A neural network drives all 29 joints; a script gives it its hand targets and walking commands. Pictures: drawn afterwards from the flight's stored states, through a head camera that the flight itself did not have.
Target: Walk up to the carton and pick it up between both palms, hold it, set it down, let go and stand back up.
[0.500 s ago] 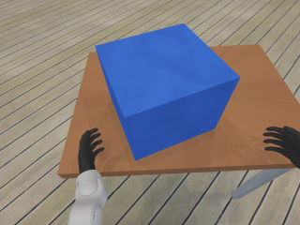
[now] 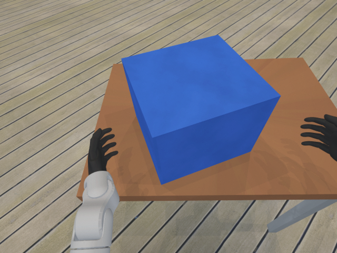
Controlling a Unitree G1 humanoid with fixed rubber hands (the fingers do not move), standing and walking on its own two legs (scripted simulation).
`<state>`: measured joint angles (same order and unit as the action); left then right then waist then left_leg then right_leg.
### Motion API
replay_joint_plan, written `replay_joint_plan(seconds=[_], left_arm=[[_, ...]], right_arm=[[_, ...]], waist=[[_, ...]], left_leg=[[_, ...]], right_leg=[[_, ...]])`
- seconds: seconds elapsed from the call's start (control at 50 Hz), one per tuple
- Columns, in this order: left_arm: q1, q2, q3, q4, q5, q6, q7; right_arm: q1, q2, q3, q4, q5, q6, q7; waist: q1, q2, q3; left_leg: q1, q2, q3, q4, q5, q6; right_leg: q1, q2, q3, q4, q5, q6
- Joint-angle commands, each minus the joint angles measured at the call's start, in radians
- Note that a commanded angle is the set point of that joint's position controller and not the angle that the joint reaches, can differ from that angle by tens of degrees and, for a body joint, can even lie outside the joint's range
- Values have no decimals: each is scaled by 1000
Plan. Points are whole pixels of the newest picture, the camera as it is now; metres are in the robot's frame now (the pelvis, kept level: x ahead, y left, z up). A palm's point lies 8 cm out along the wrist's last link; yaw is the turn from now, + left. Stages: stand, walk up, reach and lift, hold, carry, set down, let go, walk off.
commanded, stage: reach and lift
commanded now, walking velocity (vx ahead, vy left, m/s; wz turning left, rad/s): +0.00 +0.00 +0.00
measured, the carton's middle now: (190, 108) +0.49 +0.02 +0.04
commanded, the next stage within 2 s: none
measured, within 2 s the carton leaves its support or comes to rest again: neither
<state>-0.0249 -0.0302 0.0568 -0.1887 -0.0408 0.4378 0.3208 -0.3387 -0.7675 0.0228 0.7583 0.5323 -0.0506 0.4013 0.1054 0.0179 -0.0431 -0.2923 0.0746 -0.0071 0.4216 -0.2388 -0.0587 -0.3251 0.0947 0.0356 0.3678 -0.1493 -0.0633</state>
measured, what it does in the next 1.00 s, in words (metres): stands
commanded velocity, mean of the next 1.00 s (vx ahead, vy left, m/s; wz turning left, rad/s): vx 0.00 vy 0.00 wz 0.00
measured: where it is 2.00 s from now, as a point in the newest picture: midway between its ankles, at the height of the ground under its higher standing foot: outside the picture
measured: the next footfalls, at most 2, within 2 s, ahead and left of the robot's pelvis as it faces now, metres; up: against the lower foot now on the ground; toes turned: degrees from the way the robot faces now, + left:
none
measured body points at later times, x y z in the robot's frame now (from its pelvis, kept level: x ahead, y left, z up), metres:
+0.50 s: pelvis -0.02 -0.01 +0.00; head +0.05 -0.02 +0.45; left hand +0.32 +0.23 +0.12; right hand +0.44 -0.27 +0.12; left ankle -0.02 +0.15 -0.74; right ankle +0.01 -0.08 -0.74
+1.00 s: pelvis -0.01 -0.01 +0.00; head +0.07 -0.04 +0.44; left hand +0.35 +0.24 +0.14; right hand +0.50 -0.23 +0.14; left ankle -0.02 +0.15 -0.74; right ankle +0.01 -0.08 -0.74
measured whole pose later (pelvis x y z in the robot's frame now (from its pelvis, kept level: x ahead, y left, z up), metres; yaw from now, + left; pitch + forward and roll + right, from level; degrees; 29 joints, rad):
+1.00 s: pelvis -0.01 -0.01 +0.00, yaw +1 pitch +16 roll -1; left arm -0.59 0.06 0.21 0.01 -0.18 0.75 0.30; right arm -0.94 -0.78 0.09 0.88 0.47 0.28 0.30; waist 0.21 0.06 -0.12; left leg -0.49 0.07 -0.04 0.38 -0.16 -0.07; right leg -0.51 0.09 0.02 0.31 -0.08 -0.07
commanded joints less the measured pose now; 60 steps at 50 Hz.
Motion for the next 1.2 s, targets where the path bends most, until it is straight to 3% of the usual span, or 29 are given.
replay_joint_plan(seconds=[0.0, 0.08, 0.32, 0.44, 0.52, 0.62, 0.7, 0.88, 0.9, 0.94, 1.0, 1.08, 1.18], left_arm=[[-319, 54, 4, -227, -8, -35, 2], [-399, 88, 39, -191, -33, 1, 0], [-639, 174, 123, -105, -73, 137, -10], [-700, 180, 124, -114, -79, 179, -18], [-758, 193, 123, -104, -98, 192, -17], [-799, 210, 133, -120, -109, 208, -18], [-845, 217, 138, -75, -116, 225, -18], [-939, 254, 173, 14, -123, 229, -20], [-896, 208, 171, -50, -124, 246, -15], [-924, 231, 171, -41, -130, 257, -20], [-968, 246, 189, -15, -130, 252, -21], [-1037, 263, 192, 40, -152, 244, -9], [-1120, 289, 198, 111, -176, 235, 3]], right_arm=[[-372, -342, -132, -164, 8, -21, -9], [-446, -334, -124, -182, -2, 28, -19], [-682, -306, -78, -152, -19, 179, -54], [-759, -309, -89, -119, -39, 213, -62], [-825, -298, -87, -123, -50, 226, -67], [-882, -299, -84, -130, -53, 239, -80], [-938, -289, -75, -98, -62, 255, -88], [-1046, -267, -33, -60, -55, 279, -106], [-983, -271, -35, -17, -48, 280, -98], [-1032, -275, -25, -44, -46, 281, -108], [-1084, -268, -26, -74, -49, 284, -111], [-1150, -254, -17, -83, -58, 301, -114], [-1225, -238, 2, -66, -62, 324, -125]], waist=[[-5, -155, -408], [12, -193, -431], [55, -204, -531], [46, -164, -575], [54, -174, -608], [60, -178, -659], [64, -168, -674], [92, -190, -725], [79, -124, -740], [72, -156, -743], [87, -190, -766], [107, -232, -817], [130, -265, -877]], left_leg=[[37, -64, 18, -20, 265, 17], [-33, -69, 25, -40, 202, 25], [-117, -80, 39, -71, 178, 24], [-85, -81, 37, -63, 251, 5], [-100, -82, 38, -54, 250, 2], [-90, -86, 42, -45, 310, -4], [-103, -86, 44, -45, 299, -8], [-166, -91, 53, -38, 323, -14], [-146, -83, 34, -24, 442, -29], [-138, -85, 36, -25, 460, -33], [-207, -93, 42, -46, 369, -26], [-286, -97, 54, -49, 284, -18], [-346, -101, 63, -43, 261, -20]], right_leg=[[295, -34, 65, -5, 341, -30], [339, -51, 94, -10, 296, -5], [406, -60, 109, -4, 261, 29], [402, -41, 74, 7, 331, 21], [391, -37, 64, 12, 322, 27], [404, -26, 43, 28, 413, 33], [391, -20, 30, 33, 394, 31], [449, -18, 28, 64, 487, 51], [458, -20, 15, 36, 558, -10], [464, -19, 15, 42, 638, 4], [491, -35, 23, 58, 604, 37], [500, -41, 39, 67, 524, 43], [510, -40, 42, 83, 515, 46]])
